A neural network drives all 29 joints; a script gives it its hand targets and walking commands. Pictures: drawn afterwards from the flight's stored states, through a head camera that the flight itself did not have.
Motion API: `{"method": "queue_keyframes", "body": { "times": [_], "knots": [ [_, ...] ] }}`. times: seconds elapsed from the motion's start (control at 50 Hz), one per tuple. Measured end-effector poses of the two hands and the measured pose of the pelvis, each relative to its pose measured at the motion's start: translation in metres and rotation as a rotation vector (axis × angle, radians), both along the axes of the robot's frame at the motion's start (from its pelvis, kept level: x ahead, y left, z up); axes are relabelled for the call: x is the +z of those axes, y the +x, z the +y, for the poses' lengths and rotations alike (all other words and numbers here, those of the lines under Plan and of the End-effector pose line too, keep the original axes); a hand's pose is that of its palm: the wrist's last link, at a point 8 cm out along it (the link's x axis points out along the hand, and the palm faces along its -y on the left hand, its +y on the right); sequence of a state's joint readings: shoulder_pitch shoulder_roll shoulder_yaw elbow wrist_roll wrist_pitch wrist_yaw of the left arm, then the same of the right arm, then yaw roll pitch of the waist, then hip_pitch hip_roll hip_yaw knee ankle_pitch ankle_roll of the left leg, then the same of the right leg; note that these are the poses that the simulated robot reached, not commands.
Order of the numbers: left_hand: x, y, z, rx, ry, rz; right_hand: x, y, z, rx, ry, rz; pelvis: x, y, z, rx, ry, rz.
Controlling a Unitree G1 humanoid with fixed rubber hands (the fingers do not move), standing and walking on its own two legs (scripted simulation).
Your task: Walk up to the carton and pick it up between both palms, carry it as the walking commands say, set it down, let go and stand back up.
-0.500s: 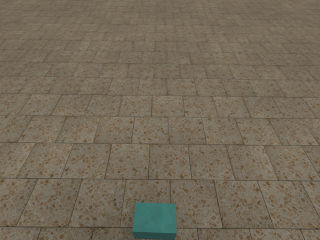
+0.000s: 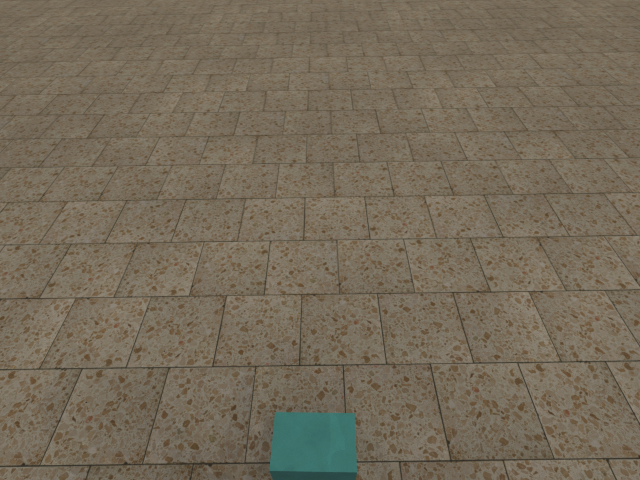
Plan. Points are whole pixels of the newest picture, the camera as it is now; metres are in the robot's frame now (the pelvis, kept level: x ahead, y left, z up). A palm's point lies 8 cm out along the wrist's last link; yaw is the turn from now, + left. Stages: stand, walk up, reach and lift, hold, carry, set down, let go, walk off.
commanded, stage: walk up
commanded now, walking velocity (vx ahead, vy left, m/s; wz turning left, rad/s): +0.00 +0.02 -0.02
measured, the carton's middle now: (314, 449) +0.39 +0.04 -0.71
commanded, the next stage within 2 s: stand in 0.26 s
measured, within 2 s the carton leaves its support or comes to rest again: neither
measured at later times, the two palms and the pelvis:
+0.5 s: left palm out of the picture +0.03 +0.22 -0.14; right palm out of the picture +0.04 -0.23 -0.15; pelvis +0.01 +0.00 -0.01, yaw +0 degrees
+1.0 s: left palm out of the picture +0.16 +0.22 -0.17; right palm out of the picture +0.15 -0.21 -0.17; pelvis -0.04 +0.01 -0.06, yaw -1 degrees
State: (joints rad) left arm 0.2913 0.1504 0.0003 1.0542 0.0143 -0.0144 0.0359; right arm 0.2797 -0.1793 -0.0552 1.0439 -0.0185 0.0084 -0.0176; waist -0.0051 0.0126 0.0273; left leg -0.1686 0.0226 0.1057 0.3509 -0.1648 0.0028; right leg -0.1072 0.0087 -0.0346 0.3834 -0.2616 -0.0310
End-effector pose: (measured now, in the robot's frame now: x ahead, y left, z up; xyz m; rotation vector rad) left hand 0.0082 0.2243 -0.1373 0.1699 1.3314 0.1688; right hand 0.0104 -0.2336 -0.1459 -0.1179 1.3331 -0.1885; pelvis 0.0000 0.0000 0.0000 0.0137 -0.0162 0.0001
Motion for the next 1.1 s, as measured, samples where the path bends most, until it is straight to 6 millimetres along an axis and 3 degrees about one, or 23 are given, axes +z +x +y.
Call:
{"method": "queue_keyframes", "body": {
  "times": [0.22, 0.46, 0.5, 0.58, 0.62, 0.68, 0.78, 0.88, 1.1],
  "knots": [
    [-0.003, 0.012, -0.007, 0.009, -0.002, 0.004, -0.001, 0.000, -0.002, -0.015, -0.006, 0.034, 0.000, 0.009, -0.005, 0.000, 0.000, -0.004],
    [-0.005, 0.006, -0.005, 0.021, 0.002, 0.036, -0.002, 0.007, 0.000, -0.007, -0.008, 0.037, -0.001, 0.014, -0.005, 0.001, -0.002, 0.000],
    [-0.007, 0.022, -0.002, 0.041, -0.002, -0.001, -0.003, 0.026, -0.001, 0.000, -0.004, -0.003, -0.006, 0.011, -0.005, -0.004, -0.001, 0.058],
    [-0.004, 0.109, 0.006, 0.020, -0.020, -0.135, 0.004, 0.110, -0.001, 0.068, -0.022, -0.102, -0.021, -0.003, -0.005, 0.002, -0.002, 0.120],
    [0.000, 0.142, 0.008, 0.004, -0.027, -0.136, 0.011, 0.144, -0.001, 0.078, -0.038, -0.106, -0.025, -0.008, -0.004, 0.003, -0.004, 0.148],
    [0.003, 0.160, 0.005, -0.025, -0.035, -0.098, 0.018, 0.165, 0.002, 0.060, -0.031, -0.094, -0.027, -0.008, -0.001, 0.003, -0.012, 0.187],
    [-0.003, 0.143, -0.006, -0.048, -0.045, -0.059, 0.012, 0.147, 0.014, 0.050, 0.004, -0.070, -0.027, -0.004, 0.004, -0.012, -0.011, 0.224],
    [-0.017, 0.136, -0.011, -0.040, -0.059, -0.100, -0.006, 0.131, 0.020, 0.067, 0.018, -0.102, -0.039, -0.015, 0.009, -0.020, -0.007, 0.264],
    [-0.039, 0.160, -0.003, -0.056, -0.059, -0.232, -0.026, 0.152, 0.034, 0.078, 0.037, -0.253, -0.069, -0.056, 0.013, -0.019, -0.008, 0.275]
  ]
}}
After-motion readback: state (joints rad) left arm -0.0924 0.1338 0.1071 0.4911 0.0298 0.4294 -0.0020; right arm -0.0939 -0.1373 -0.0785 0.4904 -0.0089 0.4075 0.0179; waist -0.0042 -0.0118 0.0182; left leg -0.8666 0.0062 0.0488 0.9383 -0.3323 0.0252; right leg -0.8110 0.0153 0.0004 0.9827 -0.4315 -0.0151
